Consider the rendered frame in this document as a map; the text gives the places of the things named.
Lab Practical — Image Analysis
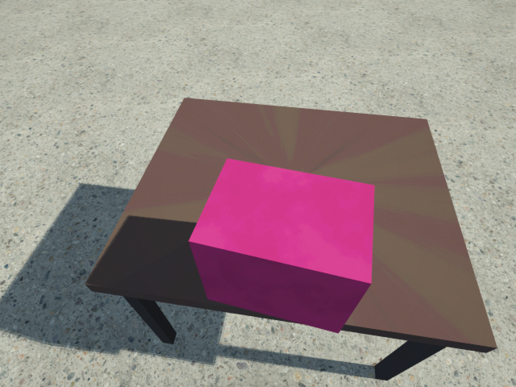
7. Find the carton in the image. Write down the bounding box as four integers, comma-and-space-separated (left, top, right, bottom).
189, 159, 375, 333

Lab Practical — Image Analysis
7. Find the table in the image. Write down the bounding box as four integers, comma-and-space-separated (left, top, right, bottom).
85, 98, 497, 381

